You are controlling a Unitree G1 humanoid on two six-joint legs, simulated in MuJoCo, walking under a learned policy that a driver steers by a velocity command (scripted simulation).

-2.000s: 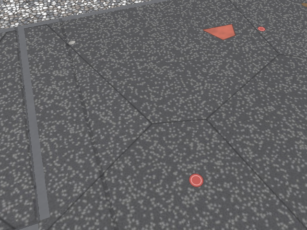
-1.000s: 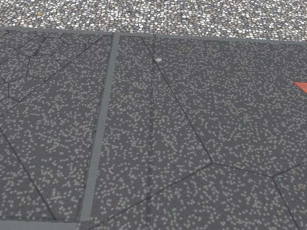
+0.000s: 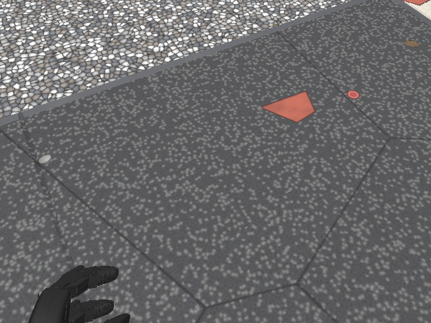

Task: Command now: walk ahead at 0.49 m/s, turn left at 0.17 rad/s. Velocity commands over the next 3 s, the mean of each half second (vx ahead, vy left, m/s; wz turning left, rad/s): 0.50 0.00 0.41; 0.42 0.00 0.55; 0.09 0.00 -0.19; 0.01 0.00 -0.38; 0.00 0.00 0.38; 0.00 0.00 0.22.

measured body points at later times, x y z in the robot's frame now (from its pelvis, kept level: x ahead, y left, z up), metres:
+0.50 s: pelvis +0.26 +0.03 +0.00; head +0.29 +0.05 +0.45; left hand +0.22 +0.32 -0.12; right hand +0.52 -0.14 -0.08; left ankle +0.37 +0.17 -0.71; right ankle +0.13 -0.12 -0.72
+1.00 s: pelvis +0.53 +0.12 +0.00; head +0.55 +0.15 +0.45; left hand +0.61 +0.45 -0.06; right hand +0.73 -0.11 -0.10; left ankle +0.38 +0.16 -0.72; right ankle +0.71 +0.10 -0.72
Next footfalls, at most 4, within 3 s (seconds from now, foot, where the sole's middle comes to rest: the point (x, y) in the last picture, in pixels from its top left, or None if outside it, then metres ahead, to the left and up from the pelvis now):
0.52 left None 0.41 0.17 -0.76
1.00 right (166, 233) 0.74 0.13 -0.76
1.38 left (112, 284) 0.58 0.30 -0.76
1.80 right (192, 251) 0.67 0.04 -0.76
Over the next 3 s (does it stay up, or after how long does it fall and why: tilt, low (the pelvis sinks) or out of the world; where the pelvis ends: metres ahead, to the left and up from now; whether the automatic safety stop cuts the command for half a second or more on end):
stays up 0.62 0.13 0.02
